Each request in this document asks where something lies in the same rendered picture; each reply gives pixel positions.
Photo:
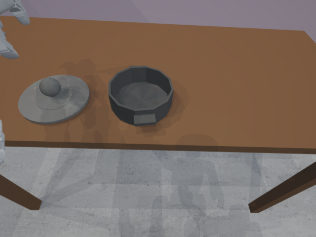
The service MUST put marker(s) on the robot left hand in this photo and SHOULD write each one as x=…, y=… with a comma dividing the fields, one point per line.
x=16, y=9

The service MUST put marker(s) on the lid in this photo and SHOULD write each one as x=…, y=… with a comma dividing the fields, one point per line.
x=39, y=108

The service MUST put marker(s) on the knob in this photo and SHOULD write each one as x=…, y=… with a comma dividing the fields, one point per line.
x=50, y=87

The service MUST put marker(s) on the pot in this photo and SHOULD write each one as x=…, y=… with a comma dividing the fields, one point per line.
x=140, y=95

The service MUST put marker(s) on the table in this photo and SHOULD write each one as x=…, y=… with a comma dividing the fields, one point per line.
x=243, y=90

